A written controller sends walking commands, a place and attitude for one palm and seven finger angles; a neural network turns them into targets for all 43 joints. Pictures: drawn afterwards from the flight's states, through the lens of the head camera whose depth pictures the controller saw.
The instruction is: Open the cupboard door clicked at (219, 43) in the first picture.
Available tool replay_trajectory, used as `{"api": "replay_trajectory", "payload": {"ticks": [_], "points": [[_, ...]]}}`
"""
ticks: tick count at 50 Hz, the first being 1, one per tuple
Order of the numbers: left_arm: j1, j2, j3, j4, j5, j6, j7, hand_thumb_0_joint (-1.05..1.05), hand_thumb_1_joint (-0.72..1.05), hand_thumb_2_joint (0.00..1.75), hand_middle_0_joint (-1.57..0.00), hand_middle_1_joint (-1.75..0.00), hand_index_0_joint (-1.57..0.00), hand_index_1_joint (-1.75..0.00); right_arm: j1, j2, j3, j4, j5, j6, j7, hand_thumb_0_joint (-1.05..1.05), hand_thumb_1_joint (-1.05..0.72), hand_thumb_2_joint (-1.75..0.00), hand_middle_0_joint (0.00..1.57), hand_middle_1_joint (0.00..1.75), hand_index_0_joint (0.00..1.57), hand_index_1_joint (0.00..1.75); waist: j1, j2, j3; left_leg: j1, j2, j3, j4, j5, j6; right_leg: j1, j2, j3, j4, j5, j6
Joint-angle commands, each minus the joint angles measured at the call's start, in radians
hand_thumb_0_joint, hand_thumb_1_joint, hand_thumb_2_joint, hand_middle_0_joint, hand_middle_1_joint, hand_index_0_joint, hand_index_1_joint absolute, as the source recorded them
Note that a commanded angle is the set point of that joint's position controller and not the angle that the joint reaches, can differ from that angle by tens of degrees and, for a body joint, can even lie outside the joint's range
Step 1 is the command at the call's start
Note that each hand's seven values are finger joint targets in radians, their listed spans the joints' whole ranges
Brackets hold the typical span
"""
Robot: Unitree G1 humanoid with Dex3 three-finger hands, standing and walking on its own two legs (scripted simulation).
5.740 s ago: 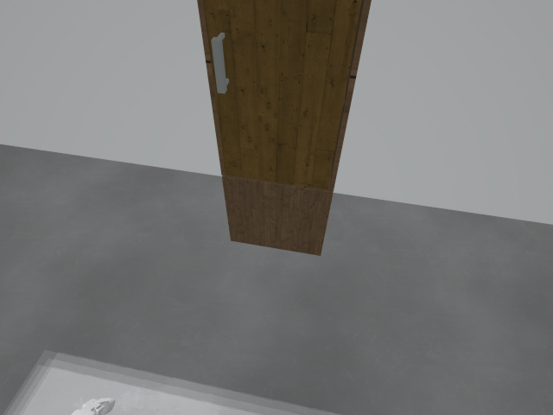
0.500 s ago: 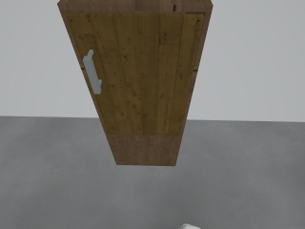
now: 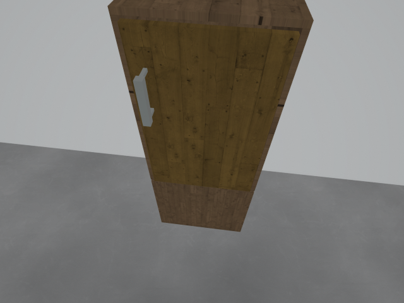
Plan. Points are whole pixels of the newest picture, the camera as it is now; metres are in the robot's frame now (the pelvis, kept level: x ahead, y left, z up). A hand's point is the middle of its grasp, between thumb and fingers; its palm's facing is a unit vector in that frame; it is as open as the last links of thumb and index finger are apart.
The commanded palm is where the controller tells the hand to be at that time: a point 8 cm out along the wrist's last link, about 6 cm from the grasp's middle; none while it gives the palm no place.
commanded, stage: come to a stop and stand still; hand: left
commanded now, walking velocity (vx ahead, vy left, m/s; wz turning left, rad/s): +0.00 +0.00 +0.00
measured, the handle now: (146, 98) +0.55 +0.19 +0.09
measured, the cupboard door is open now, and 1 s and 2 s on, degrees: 0 0 0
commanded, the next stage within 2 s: look again from close up in 0.98 s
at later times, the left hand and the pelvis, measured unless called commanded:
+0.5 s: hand out of the picture +0.00 +0.19 -0.17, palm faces +0.00 -0.98 -0.19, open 7.3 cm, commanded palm none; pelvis -0.02 +0.01 +0.01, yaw +0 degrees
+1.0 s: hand out of the picture -0.01 +0.19 -0.17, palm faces +0.00 -0.99 -0.17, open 7.3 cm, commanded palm none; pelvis -0.01 +0.02 +0.01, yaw +0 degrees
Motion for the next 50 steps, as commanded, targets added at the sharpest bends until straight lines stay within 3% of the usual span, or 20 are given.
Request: {"api": "replay_trajectory", "payload": {"ticks": [1,2,3,4,5,7,9,12,24,37,50], "points": [[0.076,0.108,-0.002,-0.017,-0.004,-0.039,0.008,0.0,0.9,0.9,-0.2,-0.3,-0.2,-0.3,0.062,-0.073,-0.013,-0.04,0.018,-0.012,0.009,0.0,-0.9,-0.9,0.2,0.3,0.2,0.3,-0.041,-0.048,-0.08,0.103,0.068,-0.077,-0.086,0.088,-0.002,0.038,-0.16,0.183,-0.194,0.343,-0.054],[0.117,0.116,-0.005,-0.001,0.004,-0.037,0.05,0.0,0.9,0.9,-0.2,-0.3,-0.2,-0.3,-0.008,-0.142,-0.018,-0.086,0.021,-0.014,0.016,0.0,-0.9,-0.9,0.2,0.3,0.2,0.3,-0.027,0.043,-0.039,0.126,0.089,-0.055,0.042,0.072,-0.028,0.002,-0.129,0.217,-0.169,0.457,-0.049],[0.089,0.135,-0.003,-0.012,0.003,-0.05,0.049,0.0,0.9,0.9,-0.2,-0.3,-0.2,-0.3,-0.007,-0.12,-0.01,-0.108,0.018,-0.009,0.022,0.0,-0.9,-0.9,0.2,0.3,0.2,0.3,-0.047,0.053,-0.052,0.091,0.086,-0.072,0.027,0.074,-0.024,0.003,-0.151,0.184,-0.176,0.401,-0.052],[0.071,0.135,-0.011,-0.03,0.002,-0.056,0.042,0.0,0.9,0.9,-0.2,-0.3,-0.2,-0.3,0.035,-0.079,-0.005,-0.094,0.011,-0.012,0.022,0.0,-0.9,-0.9,0.2,0.3,0.2,0.3,-0.051,0.014,-0.098,0.102,0.078,-0.087,-0.026,0.049,-0.011,0.035,-0.139,0.172,-0.148,0.345,-0.053],[0.071,0.128,-0.013,-0.034,-0.003,-0.058,0.038,0.0,0.9,0.9,-0.2,-0.3,-0.2,-0.3,0.037,-0.099,-0.007,-0.096,0.011,-0.011,0.023,0.0,-0.9,-0.9,0.2,0.3,0.2,0.3,-0.049,-0.057,-0.113,0.108,0.081,-0.098,-0.033,0.088,-0.001,0.051,-0.109,0.149,-0.147,0.314,-0.046],[0.065,0.114,-0.019,-0.041,-0.005,-0.051,0.033,0.0,0.9,0.9,-0.2,-0.3,-0.2,-0.3,0.037,-0.114,-0.01,-0.1,0.013,-0.007,0.023,0.0,-0.9,-0.9,0.2,0.3,0.2,0.3,-0.052,-0.106,-0.066,0.1,0.08,-0.097,-0.054,0.038,0.007,0.002,-0.086,0.136,-0.181,0.123,-0.041],[0.06,0.115,-0.021,-0.044,-0.003,-0.047,0.028,0.0,0.9,0.9,-0.2,-0.3,-0.2,-0.3,0.032,-0.114,-0.007,-0.097,0.01,-0.007,0.026,0.0,-0.9,-0.9,0.2,0.3,0.2,0.3,-0.052,-0.045,0.003,0.088,0.077,-0.102,-0.079,0.013,0.01,-0.058,-0.073,0.131,-0.2,0.005,-0.04],[0.077,0.12,-0.024,-0.046,-0.002,-0.039,0.023,0.0,0.9,0.9,-0.2,-0.3,-0.2,-0.3,0.036,-0.118,-0.007,-0.091,0.007,0.0,0.028,0.0,-0.9,-0.9,0.2,0.3,0.2,0.3,-0.05,-0.025,0.079,0.05,0.069,-0.108,-0.104,-0.097,0.007,-0.13,-0.063,0.149,-0.242,-0.168,-0.043],[0.117,0.121,-0.022,-0.046,-0.004,-0.033,0.014,0.0,0.9,0.9,-0.2,-0.3,-0.2,-0.3,0.079,-0.13,0.003,-0.046,0.004,-0.016,0.024,0.0,-0.9,-0.9,0.2,0.3,0.2,0.3,-0.023,0.057,0.029,-0.035,0.098,-0.163,-0.205,-0.182,0.017,-0.015,-0.041,0.108,-0.217,-0.099,-0.033],[0.118,0.102,-0.032,0.0,-0.007,-0.036,0.012,0.0,0.9,0.9,-0.2,-0.3,-0.2,-0.3,0.109,-0.129,0.004,0.016,0.01,-0.027,0.02,0.0,-0.9,-0.9,0.2,0.3,0.2,0.3,-0.023,0.048,0.017,-0.004,0.115,-0.167,-0.243,-0.15,0.016,0.018,-0.047,0.087,-0.219,0.003,-0.025],[0.129,0.089,-0.038,0.042,-0.005,-0.044,0.015,0.0,0.9,0.9,-0.2,-0.3,-0.2,-0.3,0.089,-0.12,0.007,0.051,0.016,-0.031,0.018,0.0,-0.9,-0.9,0.2,0.3,0.2,0.3,-0.03,0.015,0.017,0.078,0.113,-0.137,-0.225,-0.016,0.015,0.013,-0.057,0.098,-0.239,0.088,-0.017]]}}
